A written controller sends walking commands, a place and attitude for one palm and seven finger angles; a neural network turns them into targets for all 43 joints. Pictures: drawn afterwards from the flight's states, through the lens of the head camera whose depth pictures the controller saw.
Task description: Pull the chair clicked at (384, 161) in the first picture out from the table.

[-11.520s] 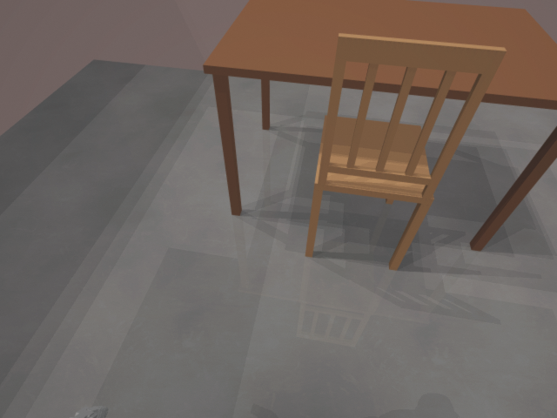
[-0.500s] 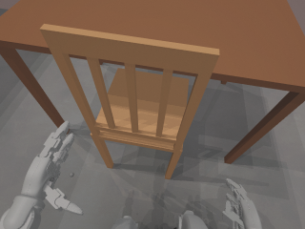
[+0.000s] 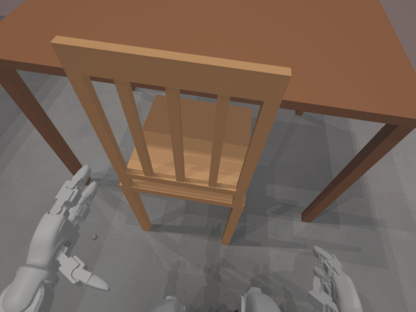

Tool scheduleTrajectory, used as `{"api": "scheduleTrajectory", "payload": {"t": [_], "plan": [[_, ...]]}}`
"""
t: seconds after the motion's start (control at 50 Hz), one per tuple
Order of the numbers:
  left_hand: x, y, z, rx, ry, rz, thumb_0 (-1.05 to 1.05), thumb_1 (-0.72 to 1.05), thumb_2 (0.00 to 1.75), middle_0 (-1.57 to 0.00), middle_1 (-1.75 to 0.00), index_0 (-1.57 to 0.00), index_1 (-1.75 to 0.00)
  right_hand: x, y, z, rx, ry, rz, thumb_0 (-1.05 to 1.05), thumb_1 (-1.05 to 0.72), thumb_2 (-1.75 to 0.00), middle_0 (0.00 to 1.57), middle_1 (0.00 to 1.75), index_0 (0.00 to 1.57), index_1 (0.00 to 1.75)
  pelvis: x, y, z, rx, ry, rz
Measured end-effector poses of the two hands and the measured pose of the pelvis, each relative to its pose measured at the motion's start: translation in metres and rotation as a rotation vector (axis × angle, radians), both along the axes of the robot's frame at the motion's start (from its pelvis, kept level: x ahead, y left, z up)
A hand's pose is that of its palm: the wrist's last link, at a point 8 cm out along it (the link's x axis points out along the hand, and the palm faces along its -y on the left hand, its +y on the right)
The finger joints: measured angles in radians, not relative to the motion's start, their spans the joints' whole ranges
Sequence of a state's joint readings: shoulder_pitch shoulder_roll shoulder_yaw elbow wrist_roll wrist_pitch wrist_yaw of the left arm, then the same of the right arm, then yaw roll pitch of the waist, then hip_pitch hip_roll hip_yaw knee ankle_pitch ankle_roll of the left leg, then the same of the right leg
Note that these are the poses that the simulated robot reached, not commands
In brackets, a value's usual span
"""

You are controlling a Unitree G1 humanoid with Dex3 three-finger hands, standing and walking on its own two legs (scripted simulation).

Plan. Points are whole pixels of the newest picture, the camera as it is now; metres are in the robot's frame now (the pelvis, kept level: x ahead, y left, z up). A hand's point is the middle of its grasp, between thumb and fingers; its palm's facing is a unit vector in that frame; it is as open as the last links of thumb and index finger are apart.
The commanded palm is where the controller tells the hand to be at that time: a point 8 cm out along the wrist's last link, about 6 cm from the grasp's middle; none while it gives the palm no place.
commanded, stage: raise the hand toward the chair's back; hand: left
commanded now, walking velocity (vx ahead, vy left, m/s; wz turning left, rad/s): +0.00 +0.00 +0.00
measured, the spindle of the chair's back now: (177, 143) +0.47 +0.09 +0.00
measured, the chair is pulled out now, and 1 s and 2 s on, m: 0.00 0.00 0.00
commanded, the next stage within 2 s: aim the fingers beside a spindle in 0.04 s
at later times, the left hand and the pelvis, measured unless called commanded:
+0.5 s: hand (120, 231) +0.25 +0.17 +0.02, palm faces -0.15 -0.99 -0.02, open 17.0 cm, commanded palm +0.24 +0.23 +0.03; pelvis -0.01 +0.00 -0.01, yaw +0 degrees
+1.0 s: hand (143, 222) +0.28 +0.14 +0.00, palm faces -0.15 -0.99 -0.02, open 17.0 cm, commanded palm +0.27 +0.19 +0.01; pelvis -0.01 -0.01 -0.02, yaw +0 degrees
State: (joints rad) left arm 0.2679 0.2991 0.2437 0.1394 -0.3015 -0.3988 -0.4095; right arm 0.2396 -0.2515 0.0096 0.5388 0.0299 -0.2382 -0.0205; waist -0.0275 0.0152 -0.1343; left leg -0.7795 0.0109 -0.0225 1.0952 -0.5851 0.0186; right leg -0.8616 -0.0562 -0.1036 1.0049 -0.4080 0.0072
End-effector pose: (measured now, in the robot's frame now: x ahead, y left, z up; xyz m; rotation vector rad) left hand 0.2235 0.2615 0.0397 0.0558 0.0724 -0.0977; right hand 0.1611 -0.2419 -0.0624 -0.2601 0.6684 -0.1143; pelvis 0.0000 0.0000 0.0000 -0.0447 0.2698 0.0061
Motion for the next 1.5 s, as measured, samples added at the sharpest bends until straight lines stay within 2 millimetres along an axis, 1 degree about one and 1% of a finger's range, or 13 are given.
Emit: {"api": "scheduleTrajectory", "payload": {"t": [0.14,0.26,0.32,0.48,0.68,0.84,1.06,1.16,1.22,1.3,1.38,1.5], "plan": [[-0.004,0.001,-0.001,0.001,0.009,-0.005,-0.01,-0.50,0.30,-0.06,-0.08,-0.06,-0.08,0.002,0.007,-0.002,0.015,-0.008,0.019,0.01,-0.91,-0.90,0.21,0.30,0.20,0.30,-0.003,0.001,-0.001,-0.001,-0.003,0.002],[-0.003,-0.002,-0.003,-0.010,0.003,-0.006,-0.01,-0.50,0.30,-0.06,-0.08,-0.06,-0.08,0.000,0.007,-0.004,0.010,-0.010,0.026,0.01,-0.91,-0.90,0.21,0.30,0.20,0.30,-0.005,0.001,-0.003,-0.001,0.002,0.006],[0.002,-0.009,-0.008,-0.020,0.000,-0.016,-0.01,-0.50,0.30,-0.06,-0.08,-0.06,-0.08,-0.001,0.005,-0.007,0.001,-0.007,0.028,0.01,-0.91,-0.90,0.21,0.30,0.20,0.30,-0.006,0.001,-0.005,-0.001,0.009,0.006],[0.017,-0.035,-0.014,-0.030,-0.004,-0.056,-0.01,-0.50,0.30,-0.06,-0.08,-0.06,-0.08,-0.007,0.001,-0.011,-0.001,0.013,0.007,0.01,-0.91,-0.90,0.21,0.30,0.20,0.30,-0.006,0.001,-0.009,0.004,0.024,-0.001],[0.026,-0.043,-0.020,-0.020,-0.008,-0.038,-0.01,-0.50,0.30,-0.06,-0.08,-0.06,-0.08,-0.012,-0.001,-0.023,0.015,0.055,-0.004,0.01,-0.91,-0.90,0.21,0.30,0.20,0.30,-0.004,-0.002,-0.013,0.009,0.046,-0.005],[0.031,-0.058,-0.027,-0.027,-0.010,-0.053,-0.01,-0.50,0.30,-0.06,-0.08,-0.06,-0.08,-0.008,-0.003,-0.032,0.023,0.067,0.001,0.01,-0.91,-0.90,0.21,0.30,0.20,0.30,-0.004,-0.005,-0.018,0.015,0.062,-0.005],[0.048,-0.073,-0.038,-0.036,-0.019,-0.059,-0.01,-0.50,0.30,-0.06,-0.08,-0.06,-0.08,-0.004,-0.006,-0.041,0.025,0.084,0.006,0.01,-0.91,-0.90,0.21,0.30,0.20,0.30,-0.007,-0.009,-0.025,0.018,0.079,-0.004],[0.058,-0.078,-0.045,-0.040,-0.012,-0.060,-0.01,-0.50,0.30,-0.06,-0.08,-0.06,-0.08,-0.007,-0.008,-0.046,0.022,0.104,0.001,0.01,-0.91,-0.90,0.21,0.30,0.20,0.30,-0.008,-0.010,-0.028,0.019,0.089,-0.005],[0.063,-0.081,-0.045,-0.042,-0.017,-0.061,-0.01,-0.50,0.30,-0.06,-0.08,-0.06,-0.08,-0.010,-0.009,-0.049,0.023,0.117,-0.005,0.01,-0.91,-0.90,0.21,0.30,0.20,0.30,-0.008,-0.010,-0.029,0.020,0.094,-0.005],[0.066,-0.090,-0.045,-0.048,-0.027,-0.075,-0.01,-0.50,0.30,-0.05,-0.08,-0.05,-0.08,-0.014,-0.010,-0.053,0.029,0.136,-0.011,0.01,-0.91,-0.90,0.21,0.30,0.20,0.30,-0.008,-0.009,-0.030,0.021,0.100,-0.006],[0.068,-0.099,-0.051,-0.048,-0.018,-0.081,-0.01,-0.50,0.30,-0.06,-0.08,-0.06,-0.08,-0.018,-0.009,-0.057,0.033,0.157,-0.013,0.01,-0.91,-0.90,0.21,0.30,0.20,0.30,-0.009,-0.009,-0.032,0.024,0.106,-0.008],[0.073,-0.106,-0.054,-0.045,-0.032,-0.075,-0.01,-0.50,0.30,-0.06,-0.08,-0.06,-0.08,-0.023,-0.009,-0.064,0.041,0.176,-0.020,0.01,-0.91,-0.90,0.21,0.30,0.20,0.30,-0.011,-0.009,-0.036,0.027,0.112,-0.011]]}}
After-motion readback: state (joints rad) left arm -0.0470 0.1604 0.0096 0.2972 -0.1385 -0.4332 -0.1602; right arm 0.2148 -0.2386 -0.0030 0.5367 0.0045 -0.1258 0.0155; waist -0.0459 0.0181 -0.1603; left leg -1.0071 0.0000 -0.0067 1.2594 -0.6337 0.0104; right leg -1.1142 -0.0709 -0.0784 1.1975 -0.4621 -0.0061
